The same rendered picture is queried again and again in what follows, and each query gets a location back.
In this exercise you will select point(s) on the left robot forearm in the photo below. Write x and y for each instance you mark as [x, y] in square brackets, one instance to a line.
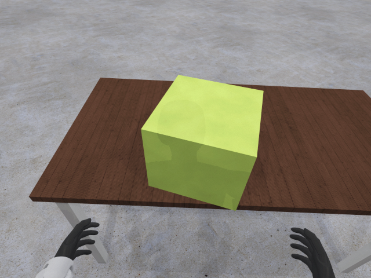
[57, 267]

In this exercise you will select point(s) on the right robot hand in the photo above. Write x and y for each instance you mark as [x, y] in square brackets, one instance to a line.
[317, 261]

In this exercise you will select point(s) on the left robot hand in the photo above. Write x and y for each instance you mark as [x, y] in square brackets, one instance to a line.
[72, 242]

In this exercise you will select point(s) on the carton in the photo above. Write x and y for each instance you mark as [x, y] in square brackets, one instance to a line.
[201, 140]

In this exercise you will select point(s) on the table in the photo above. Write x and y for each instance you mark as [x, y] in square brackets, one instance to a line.
[314, 156]

